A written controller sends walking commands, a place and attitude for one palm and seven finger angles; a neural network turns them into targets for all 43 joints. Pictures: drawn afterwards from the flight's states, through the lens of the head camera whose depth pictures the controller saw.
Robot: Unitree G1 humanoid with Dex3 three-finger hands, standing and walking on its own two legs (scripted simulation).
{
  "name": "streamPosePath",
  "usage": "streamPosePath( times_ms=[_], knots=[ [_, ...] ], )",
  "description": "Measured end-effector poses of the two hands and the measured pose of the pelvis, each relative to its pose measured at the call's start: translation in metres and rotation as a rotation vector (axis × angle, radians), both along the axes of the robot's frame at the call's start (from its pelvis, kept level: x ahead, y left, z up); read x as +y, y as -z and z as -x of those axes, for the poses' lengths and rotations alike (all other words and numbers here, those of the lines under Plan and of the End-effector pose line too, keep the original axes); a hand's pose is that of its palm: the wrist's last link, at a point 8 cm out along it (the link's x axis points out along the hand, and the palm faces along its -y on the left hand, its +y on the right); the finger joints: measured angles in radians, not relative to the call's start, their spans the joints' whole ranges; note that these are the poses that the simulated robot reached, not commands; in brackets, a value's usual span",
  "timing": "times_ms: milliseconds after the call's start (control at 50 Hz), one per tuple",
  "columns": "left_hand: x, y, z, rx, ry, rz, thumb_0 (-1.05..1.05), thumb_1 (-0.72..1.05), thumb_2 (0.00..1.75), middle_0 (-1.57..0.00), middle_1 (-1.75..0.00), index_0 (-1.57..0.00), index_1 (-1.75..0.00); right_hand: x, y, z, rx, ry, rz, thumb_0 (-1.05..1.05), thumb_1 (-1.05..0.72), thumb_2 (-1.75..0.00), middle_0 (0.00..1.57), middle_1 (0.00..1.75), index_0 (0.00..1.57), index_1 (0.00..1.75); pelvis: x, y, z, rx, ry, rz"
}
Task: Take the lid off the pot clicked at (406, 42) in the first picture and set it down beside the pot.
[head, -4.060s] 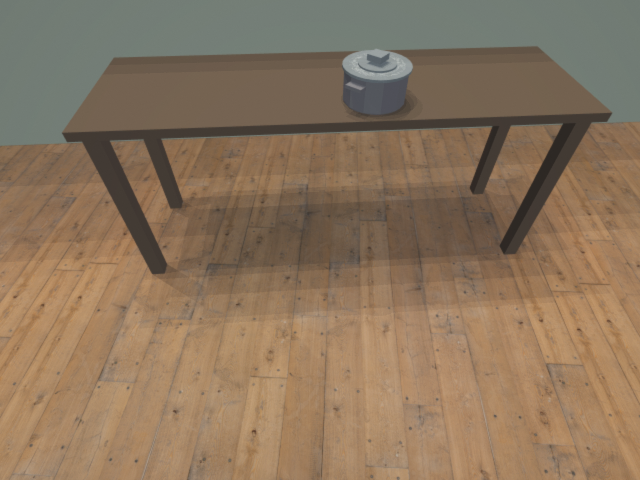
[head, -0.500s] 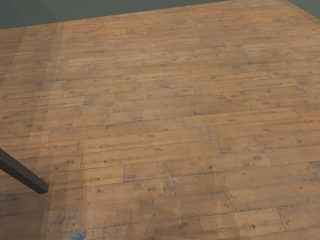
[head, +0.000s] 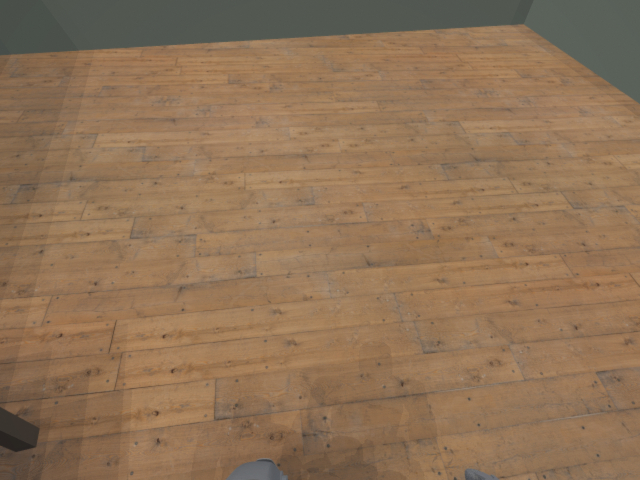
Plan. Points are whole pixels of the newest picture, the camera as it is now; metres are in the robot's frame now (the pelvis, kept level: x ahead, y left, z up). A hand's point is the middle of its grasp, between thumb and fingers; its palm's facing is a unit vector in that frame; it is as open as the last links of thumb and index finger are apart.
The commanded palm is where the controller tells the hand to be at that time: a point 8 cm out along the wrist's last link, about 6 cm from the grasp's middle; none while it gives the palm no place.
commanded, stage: turn to face it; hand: left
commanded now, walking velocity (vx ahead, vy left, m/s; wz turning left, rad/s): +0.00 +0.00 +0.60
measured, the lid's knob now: out of the picture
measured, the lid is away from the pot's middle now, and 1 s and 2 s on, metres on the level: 0.00 0.00 0.00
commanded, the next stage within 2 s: none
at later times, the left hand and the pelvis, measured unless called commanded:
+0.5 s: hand out of the picture +0.12 +0.24 -0.15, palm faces +0.25 -0.94 -0.23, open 7.4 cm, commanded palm none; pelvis +0.05 +0.02 +0.01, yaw +13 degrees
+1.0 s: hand out of the picture +0.00 +0.15 -0.13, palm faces +0.55 -0.79 -0.29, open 7.4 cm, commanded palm none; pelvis +0.07 -0.04 +0.02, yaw +33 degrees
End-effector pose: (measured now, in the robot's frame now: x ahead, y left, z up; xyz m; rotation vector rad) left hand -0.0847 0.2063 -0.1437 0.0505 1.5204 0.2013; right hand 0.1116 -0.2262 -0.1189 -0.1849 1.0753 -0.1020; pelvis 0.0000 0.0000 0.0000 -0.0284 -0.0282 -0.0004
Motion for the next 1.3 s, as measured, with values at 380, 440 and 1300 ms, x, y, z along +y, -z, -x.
streamPosePath(
  times_ms=[380,440,1300],
  knots=[
    [0.078,-0.014,-0.164,-0.304,-0.06,-0.09,0.01,0.91,0.9,-0.2,-0.3,-0.2,-0.3,0.025,-0.007,0.001,0.191,-0.022,0.069,0.0,-0.93,-0.9,0.2,0.3,0.2,0.3,0.035,-0.012,-0.044,0.039,-0.16,0.005],
    [0.082,-0.02,-0.176,-0.335,-0.072,-0.113,0.01,0.91,0.9,-0.2,-0.3,-0.2,-0.3,0.021,-0.006,0.0,0.204,-0.032,0.067,0.0,-0.92,-0.9,0.2,0.3,0.2,0.3,0.03,-0.013,-0.047,0.044,-0.194,0.007],
    [-0.022,0.003,0.065,-0.051,-0.74,-0.141,0.01,0.9,0.9,-0.2,-0.3,-0.2,-0.3,0.163,-0.02,-0.219,-0.084,-0.83,0.067,0.0,-0.91,-0.9,0.2,0.3,0.2,0.3,0.003,0.002,-0.044,0.029,-0.776,-0.023]
  ],
)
